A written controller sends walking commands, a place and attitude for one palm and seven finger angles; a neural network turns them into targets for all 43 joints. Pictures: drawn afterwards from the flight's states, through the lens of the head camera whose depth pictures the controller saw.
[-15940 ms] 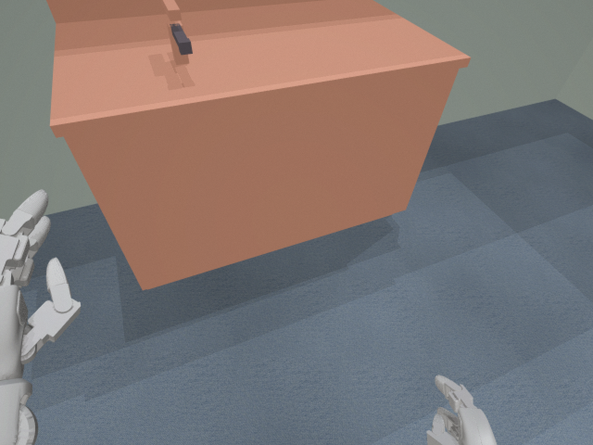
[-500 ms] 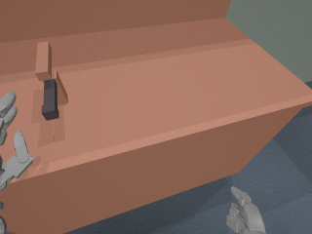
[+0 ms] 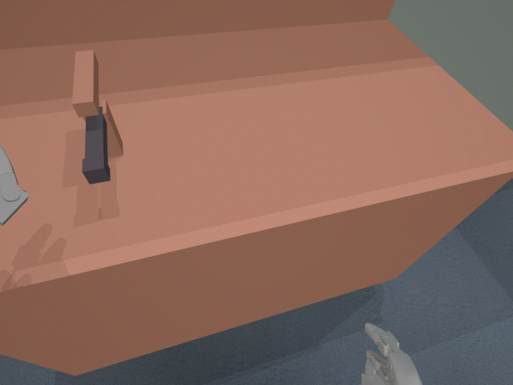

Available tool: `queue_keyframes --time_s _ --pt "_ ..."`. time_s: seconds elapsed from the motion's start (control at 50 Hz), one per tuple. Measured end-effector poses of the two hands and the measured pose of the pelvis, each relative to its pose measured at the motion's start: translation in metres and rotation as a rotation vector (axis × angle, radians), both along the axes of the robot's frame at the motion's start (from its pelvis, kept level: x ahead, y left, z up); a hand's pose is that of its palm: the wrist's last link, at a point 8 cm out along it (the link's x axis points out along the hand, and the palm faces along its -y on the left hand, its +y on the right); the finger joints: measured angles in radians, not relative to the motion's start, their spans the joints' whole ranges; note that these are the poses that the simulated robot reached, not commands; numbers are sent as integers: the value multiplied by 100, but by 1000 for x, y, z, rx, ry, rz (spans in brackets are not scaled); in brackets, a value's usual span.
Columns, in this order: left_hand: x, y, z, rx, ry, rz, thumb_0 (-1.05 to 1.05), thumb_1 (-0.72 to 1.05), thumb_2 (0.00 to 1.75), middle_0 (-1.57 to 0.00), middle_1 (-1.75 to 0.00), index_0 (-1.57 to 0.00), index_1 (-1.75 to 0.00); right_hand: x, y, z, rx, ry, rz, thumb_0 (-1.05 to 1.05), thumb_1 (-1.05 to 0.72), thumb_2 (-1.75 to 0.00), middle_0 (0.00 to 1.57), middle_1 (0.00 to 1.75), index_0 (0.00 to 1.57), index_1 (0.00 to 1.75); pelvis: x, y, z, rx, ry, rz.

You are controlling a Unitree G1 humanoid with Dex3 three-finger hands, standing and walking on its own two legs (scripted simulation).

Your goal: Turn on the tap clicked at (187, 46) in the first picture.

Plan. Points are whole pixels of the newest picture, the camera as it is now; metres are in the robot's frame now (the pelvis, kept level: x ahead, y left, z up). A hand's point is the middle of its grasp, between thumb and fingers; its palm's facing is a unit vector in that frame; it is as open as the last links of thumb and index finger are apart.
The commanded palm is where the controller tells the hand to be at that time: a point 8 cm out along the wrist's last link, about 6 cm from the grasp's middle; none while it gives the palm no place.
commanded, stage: look again from close up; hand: left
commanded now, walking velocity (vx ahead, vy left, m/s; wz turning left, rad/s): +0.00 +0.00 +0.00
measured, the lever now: (96, 170) +0.36 +0.28 +0.12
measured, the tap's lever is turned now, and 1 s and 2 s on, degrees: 0 0 0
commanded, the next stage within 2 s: come to a stop and stand still in 0.24 s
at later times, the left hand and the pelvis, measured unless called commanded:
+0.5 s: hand out of the picture +0.21 +0.28 +0.20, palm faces +0.52 -0.80 -0.28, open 7.5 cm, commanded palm +0.13 +0.28 +0.18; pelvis -0.03 +0.00 +0.00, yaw -1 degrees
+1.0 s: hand (49, 255) +0.20 +0.24 +0.17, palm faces +0.39 -0.86 -0.34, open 7.5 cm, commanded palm +0.15 +0.28 +0.18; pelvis -0.02 +0.00 +0.00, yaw +0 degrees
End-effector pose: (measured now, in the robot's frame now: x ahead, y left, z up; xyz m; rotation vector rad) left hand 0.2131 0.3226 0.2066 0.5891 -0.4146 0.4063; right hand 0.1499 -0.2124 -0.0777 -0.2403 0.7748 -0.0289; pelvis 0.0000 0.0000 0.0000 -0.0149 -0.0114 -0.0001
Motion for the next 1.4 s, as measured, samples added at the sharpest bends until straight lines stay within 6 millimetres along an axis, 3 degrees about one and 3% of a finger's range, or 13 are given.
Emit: queue_keyframes --time_s 0.06,0.18,0.3,0.38,0.44,0.52,0.64,0.72,0.82,0.94,1.1,1.28,1.4 --pt "2 -8 -1 -31 15 -26 2 89 90 -20 -30 -20 -30 0 -7 1 21 -36 -28 1 -90 -90 21 30 21 30 2 6 0 -2 4 -13" --pt "-20 -48 -35 -102 182 -172 2 89 90 -20 -30 -20 -30 1 -13 4 28 -81 -100 1 -90 -90 21 30 21 30 4 12 -1 7 -9 -19" --pt "-46 -22 -41 -126 154 -55 2 88 90 -22 -30 -22 -31 8 -10 16 -11 -110 -59 1 -90 -90 20 30 20 30 -5 3 -2 13 -36 -1" --pt "-59 -18 -28 -177 29 -3 2 88 90 -21 -30 -21 -30 15 -5 25 -19 -156 2 1 -90 -90 20 30 20 30 -13 1 -2 10 -52 -3" --pt "-57 -6 -3 -69 -93 9 2 88 90 -21 -30 -21 -30 15 3 26 -29 -179 80 1 -90 -90 20 30 20 30 -24 -3 -3 11 -53 7" --pt "-52 -12 -5 -149 -99 -10 2 89 90 -20 -30 -20 -30 7 9 26 35 -219 64 1 -90 -90 21 30 21 30 -34 1 -3 20 -58 -15" --pt "-65 -49 -45 -157 152 -115 2 89 90 -20 -30 -20 -30 -22 6 7 82 -172 -37 1 -90 -90 21 30 21 30 -33 6 -4 22 -45 -20" --pt "-73 -35 -57 -167 184 -82 2 88 90 -21 -30 -21 -30 -45 -3 -1 11 -66 -53 1 -90 -90 21 30 21 30 -34 2 -6 15 -39 -11" --pt "-68 -18 -42 -164 76 -14 2 88 90 -21 -30 -21 -30 -55 -12 -2 -34 -15 -45 1 -90 -90 21 30 21 30 -33 2 -5 15 -48 0" --pt "-56 -34 -23 -143 -16 -75 2 89 90 -20 -30 -20 -30 -34 -12 3 -16 -72 -41 1 -90 -90 21 30 21 30 -22 3 -5 8 -51 1" --pt "-38 -30 -44 -148 127 -73 2 89 90 -21 -30 -21 -30 4 -5 17 -4 -136 -40 1 -90 -90 21 30 21 30 -8 4 -1 5 -23 -6" --pt "-39 -30 -26 -143 61 -68 2 89 90 -21 -30 -21 -30 33 4 23 -14 -143 9 1 -90 -90 21 30 21 30 -1 7 0 0 -29 8" --pt "-43 -25 -25 -137 72 -48 2 89 90 -21 -30 -21 -30 39 11 24 7 -149 5 1 -90 -90 21 30 21 30 0 8 1 -1 -30 10"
